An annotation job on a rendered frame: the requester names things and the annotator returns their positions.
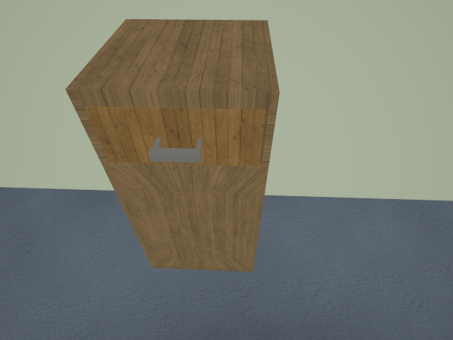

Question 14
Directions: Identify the cabinet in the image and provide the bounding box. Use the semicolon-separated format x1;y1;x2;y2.
66;19;280;272

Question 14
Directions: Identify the drawer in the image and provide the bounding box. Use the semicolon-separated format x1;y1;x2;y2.
85;106;266;166

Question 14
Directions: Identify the handle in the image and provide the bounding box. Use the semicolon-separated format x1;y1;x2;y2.
149;137;202;163

